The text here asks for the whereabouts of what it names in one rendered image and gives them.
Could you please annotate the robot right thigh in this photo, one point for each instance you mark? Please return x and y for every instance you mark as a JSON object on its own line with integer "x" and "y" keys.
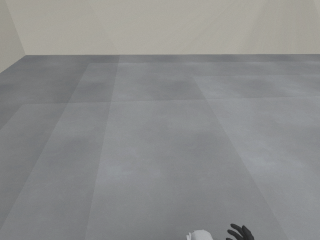
{"x": 199, "y": 235}

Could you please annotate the right robot hand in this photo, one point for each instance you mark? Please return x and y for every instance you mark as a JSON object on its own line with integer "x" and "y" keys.
{"x": 243, "y": 231}

